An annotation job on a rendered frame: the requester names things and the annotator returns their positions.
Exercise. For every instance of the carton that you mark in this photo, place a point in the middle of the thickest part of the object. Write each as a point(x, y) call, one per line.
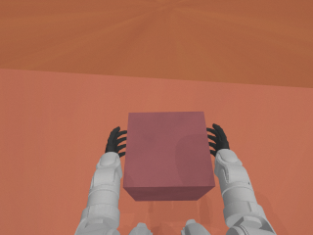
point(167, 157)

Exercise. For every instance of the right robot thigh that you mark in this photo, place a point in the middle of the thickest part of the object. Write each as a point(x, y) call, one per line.
point(194, 229)

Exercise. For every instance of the right robot upper arm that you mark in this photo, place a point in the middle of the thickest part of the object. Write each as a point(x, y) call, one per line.
point(246, 230)

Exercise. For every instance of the right robot shin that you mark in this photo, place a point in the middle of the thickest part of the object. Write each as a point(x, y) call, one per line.
point(190, 221)

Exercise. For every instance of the left robot forearm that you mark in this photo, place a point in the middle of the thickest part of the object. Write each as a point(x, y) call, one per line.
point(102, 205)

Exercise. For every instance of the right robot hand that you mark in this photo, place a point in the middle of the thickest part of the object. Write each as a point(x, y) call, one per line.
point(220, 139)

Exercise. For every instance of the right robot forearm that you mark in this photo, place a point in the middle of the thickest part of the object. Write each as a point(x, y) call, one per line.
point(240, 205)

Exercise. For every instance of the left robot hand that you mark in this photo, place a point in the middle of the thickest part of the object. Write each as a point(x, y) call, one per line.
point(113, 142)

